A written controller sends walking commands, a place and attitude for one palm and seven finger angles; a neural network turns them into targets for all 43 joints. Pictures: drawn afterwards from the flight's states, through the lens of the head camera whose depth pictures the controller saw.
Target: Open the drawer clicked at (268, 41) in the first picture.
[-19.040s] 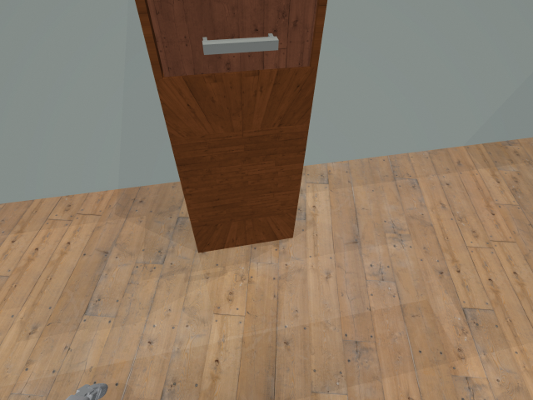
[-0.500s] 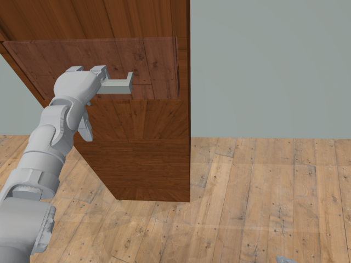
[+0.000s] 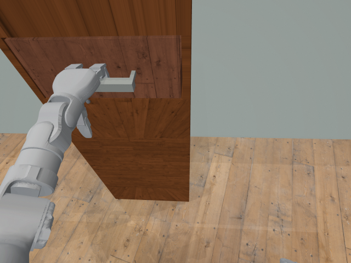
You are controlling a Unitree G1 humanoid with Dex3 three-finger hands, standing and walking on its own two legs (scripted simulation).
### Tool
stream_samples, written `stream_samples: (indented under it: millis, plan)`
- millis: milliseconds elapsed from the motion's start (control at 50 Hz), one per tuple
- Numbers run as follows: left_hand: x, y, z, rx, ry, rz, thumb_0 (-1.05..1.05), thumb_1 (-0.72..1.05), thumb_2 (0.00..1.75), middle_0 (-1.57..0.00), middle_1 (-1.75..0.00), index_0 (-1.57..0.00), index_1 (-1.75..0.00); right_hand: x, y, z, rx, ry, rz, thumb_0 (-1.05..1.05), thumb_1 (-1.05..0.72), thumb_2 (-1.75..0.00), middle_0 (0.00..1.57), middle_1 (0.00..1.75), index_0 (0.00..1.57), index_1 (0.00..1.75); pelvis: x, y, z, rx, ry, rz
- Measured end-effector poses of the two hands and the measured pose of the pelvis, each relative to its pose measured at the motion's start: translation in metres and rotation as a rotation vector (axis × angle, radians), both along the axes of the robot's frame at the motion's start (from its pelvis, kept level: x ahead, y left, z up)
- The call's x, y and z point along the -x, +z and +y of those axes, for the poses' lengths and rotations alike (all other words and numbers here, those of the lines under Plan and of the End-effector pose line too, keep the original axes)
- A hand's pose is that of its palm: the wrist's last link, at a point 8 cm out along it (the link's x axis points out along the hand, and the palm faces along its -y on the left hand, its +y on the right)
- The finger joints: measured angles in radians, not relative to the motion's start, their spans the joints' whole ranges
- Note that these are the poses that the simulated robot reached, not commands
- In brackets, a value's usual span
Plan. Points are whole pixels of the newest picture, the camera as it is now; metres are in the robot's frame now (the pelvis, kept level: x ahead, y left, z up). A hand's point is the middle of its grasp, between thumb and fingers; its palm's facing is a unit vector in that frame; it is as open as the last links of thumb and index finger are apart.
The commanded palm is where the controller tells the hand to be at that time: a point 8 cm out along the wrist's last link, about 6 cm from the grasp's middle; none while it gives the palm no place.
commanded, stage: close the thumb around the handle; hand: left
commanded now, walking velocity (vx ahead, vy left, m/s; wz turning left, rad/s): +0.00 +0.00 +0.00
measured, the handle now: (98, 79) +0.50 +0.20 +0.15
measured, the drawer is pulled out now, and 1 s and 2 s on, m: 0.00 0.02 0.06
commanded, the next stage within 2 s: pull the drawer open in 0.58 s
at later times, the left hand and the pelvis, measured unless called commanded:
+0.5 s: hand (87, 100) +0.45 +0.22 +0.13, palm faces -0.01 -0.04 -1.00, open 5.7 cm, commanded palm +0.42 +0.23 +0.19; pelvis +0.00 +0.01 +0.00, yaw -1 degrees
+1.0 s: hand (85, 109) +0.42 +0.22 +0.13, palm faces +0.02 -0.06 -1.00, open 5.7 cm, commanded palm +0.40 +0.22 +0.19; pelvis +0.01 +0.01 +0.00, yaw -1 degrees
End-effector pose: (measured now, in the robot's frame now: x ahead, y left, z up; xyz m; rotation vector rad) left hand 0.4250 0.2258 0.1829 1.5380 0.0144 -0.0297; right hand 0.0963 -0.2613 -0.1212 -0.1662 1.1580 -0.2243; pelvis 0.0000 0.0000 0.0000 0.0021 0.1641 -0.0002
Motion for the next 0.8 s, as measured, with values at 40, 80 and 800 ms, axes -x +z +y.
stream_samples:
  millis: [40, 80, 800]
  plan:
    - [0.000, 0.000, 0.000, 0.002, -0.003, -0.003, 0.00, -0.38, 0.34, -0.30, -1.21, -0.33, -1.21, 0.001, 0.000, 0.002, -0.002, -0.002, 0.002, 0.00, -0.90, -0.90, 0.20, 0.30, 0.20, 0.30, 0.000, 0.000, 0.001, 0.000, -0.002, 0.000]
    - [0.000, 0.000, 0.000, 0.003, -0.003, -0.007, 0.00, -0.31, 0.37, -0.30, -1.22, -0.34, -1.22, 0.002, -0.001, 0.004, -0.006, -0.003, 0.003, 0.00, -0.90, -0.90, 0.20, 0.30, 0.20, 0.30, 0.000, 0.000, 0.003, 0.001, -0.003, 0.000]
    - [0.002, -0.001, 0.000, 0.005, 0.011, -0.022, 0.01, 0.71, 0.80, -0.32, -1.35, -0.39, -1.35, -0.005, -0.001, 0.017, -0.037, 0.005, -0.007, 0.00, -0.90, -0.90, 0.20, 0.30, 0.20, 0.30, -0.004, 0.000, 0.011, 0.005, -0.008, 0.002]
